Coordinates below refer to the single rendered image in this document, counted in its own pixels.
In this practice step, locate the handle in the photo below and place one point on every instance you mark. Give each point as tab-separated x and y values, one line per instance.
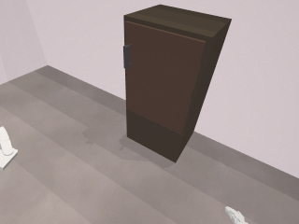
126	63

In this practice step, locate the robot right hand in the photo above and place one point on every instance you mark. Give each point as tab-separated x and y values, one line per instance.
236	217

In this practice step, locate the cupboard door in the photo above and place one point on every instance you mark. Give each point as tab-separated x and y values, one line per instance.
160	81

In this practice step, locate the robot left hand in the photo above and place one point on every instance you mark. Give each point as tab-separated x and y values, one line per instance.
7	152

